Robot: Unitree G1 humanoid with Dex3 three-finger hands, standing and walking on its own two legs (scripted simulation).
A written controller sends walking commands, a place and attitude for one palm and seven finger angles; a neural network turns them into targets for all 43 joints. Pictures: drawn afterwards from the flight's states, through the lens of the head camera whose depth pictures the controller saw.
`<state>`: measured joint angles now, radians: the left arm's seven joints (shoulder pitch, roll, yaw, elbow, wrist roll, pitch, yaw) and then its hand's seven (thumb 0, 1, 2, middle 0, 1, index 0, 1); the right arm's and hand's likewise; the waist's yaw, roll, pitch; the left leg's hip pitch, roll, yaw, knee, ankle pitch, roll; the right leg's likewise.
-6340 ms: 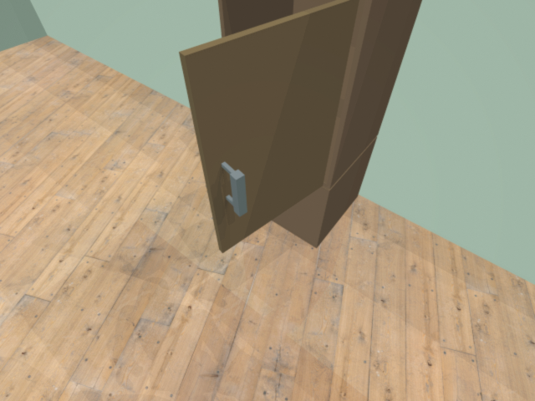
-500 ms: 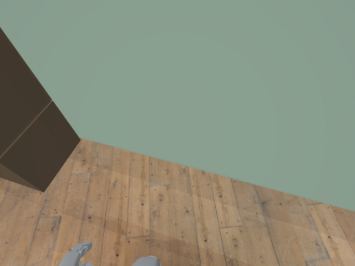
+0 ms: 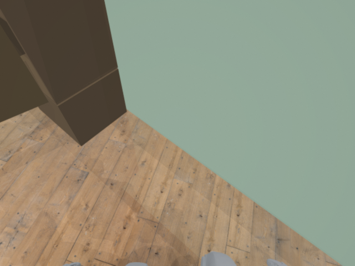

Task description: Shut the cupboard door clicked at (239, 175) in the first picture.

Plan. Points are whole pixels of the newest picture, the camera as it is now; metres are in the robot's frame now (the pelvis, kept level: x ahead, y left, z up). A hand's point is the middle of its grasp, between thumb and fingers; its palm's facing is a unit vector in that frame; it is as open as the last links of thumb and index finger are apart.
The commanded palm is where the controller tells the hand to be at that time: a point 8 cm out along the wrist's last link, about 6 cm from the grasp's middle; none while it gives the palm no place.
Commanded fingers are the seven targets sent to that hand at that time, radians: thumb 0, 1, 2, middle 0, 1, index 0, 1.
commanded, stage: turn to face it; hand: left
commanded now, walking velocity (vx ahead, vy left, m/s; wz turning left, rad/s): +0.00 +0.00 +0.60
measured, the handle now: out of the picture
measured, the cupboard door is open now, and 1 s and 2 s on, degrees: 78 78 78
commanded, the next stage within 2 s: take the last steps up to it in 1.08 s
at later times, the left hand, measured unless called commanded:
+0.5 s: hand out of the picture +0.01 +0.15 -0.16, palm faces +0.31 -0.92 -0.23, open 7.3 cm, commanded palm none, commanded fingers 0.00 0.90 0.90 -0.20 -0.30 -0.20 -0.30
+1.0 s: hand out of the picture +0.00 +0.15 -0.15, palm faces +0.52 -0.80 -0.30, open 7.3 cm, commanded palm none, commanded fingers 0.00 0.90 0.90 -0.20 -0.30 -0.20 -0.30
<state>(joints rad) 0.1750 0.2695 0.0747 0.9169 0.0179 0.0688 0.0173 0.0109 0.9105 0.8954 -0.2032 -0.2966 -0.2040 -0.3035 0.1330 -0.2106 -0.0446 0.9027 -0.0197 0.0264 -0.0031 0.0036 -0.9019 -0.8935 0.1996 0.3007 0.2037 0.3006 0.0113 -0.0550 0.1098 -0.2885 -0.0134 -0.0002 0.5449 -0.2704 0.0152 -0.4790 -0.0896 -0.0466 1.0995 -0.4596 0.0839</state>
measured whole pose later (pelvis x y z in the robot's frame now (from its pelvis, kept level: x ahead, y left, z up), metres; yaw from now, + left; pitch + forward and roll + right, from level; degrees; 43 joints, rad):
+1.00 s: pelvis +0.03 -0.08 +0.00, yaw +33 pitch +0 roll +1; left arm 0.16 0.21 0.04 0.89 0.02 0.01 0.02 0.01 0.91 0.90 -0.20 -0.30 -0.20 -0.30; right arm 0.17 -0.23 -0.06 0.95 -0.01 0.06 0.00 0.01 -0.90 -0.89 0.20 0.30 0.20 0.30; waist -0.01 0.03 0.10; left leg -0.39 -0.03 -0.08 0.83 -0.47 -0.03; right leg -0.28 -0.04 -0.08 0.61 -0.32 -0.01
